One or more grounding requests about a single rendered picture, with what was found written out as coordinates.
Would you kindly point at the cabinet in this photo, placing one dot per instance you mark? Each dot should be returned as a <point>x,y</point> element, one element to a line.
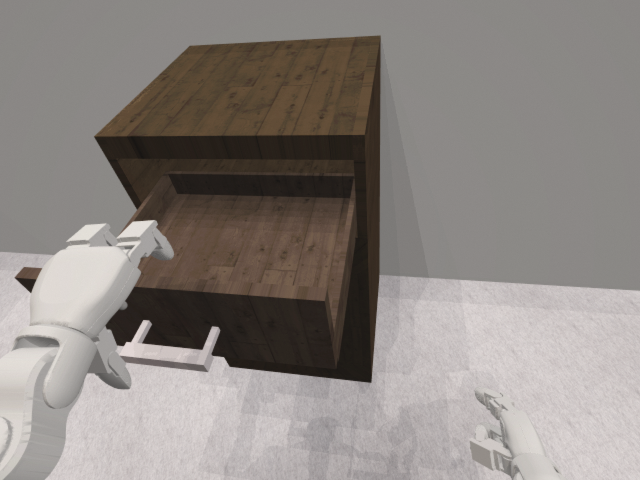
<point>295,106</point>

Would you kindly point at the robot right hand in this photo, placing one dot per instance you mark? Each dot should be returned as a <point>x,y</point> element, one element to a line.
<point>495,447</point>

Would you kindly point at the right robot forearm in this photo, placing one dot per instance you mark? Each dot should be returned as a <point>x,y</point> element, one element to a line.
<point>533,466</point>

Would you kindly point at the left robot forearm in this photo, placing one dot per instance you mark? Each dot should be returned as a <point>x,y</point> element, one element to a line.
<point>41,379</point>

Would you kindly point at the drawer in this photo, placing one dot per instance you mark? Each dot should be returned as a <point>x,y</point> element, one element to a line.
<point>264,256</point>

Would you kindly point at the handle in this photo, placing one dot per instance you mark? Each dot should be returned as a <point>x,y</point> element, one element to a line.
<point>166,356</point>

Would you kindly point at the robot left hand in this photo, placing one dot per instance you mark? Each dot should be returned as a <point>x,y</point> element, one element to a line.
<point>84,285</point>

